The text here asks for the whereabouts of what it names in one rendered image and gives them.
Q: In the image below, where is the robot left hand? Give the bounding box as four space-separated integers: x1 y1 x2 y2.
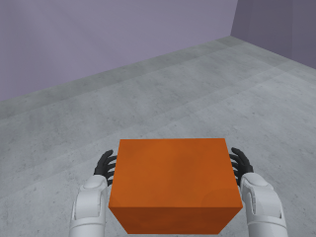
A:
94 149 118 186

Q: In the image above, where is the right robot forearm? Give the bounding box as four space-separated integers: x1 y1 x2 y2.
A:
240 172 288 237

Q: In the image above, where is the left robot forearm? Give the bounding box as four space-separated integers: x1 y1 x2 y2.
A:
68 175 108 237

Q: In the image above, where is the carton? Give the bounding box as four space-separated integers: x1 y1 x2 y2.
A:
108 138 243 235

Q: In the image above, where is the robot right hand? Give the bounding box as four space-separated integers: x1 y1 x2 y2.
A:
229 147 254 188

